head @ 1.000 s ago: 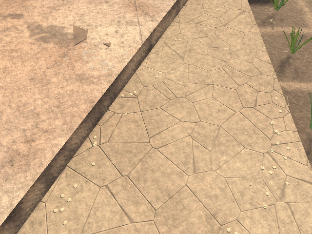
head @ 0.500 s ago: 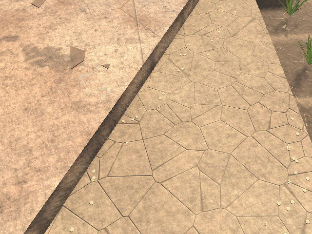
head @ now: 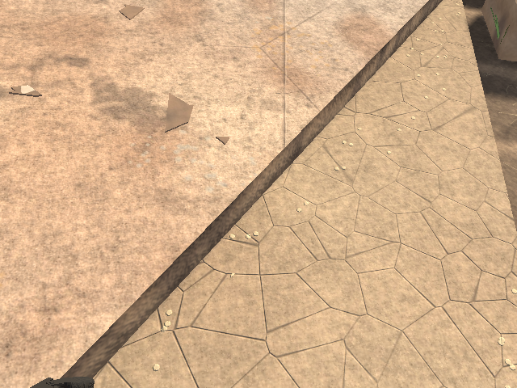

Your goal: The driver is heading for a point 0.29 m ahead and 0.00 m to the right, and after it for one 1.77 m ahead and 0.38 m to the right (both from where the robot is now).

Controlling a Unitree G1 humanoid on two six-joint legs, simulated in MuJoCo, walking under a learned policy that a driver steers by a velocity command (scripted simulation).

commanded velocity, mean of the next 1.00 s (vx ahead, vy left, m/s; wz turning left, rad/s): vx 0.19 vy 0.00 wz -0.23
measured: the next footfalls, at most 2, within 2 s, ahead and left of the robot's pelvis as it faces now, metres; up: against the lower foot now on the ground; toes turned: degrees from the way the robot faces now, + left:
right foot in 0.16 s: +0.22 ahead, -0.14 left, +0.00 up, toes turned +5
left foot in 0.56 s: +0.22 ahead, +0.08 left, +0.00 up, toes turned -9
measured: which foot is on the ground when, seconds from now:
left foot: down 0.00-0.18, up 0.20-0.54, down 0.56-1.00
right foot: up 0.00-0.14, down 0.16-0.56, up 0.58-1.00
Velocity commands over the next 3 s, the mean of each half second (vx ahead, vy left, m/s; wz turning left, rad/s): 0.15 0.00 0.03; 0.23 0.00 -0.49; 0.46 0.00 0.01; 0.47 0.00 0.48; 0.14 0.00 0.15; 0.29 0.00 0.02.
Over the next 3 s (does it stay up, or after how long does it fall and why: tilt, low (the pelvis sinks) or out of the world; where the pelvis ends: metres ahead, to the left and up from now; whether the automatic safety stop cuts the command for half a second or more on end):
stays up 0.93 -0.34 -0.01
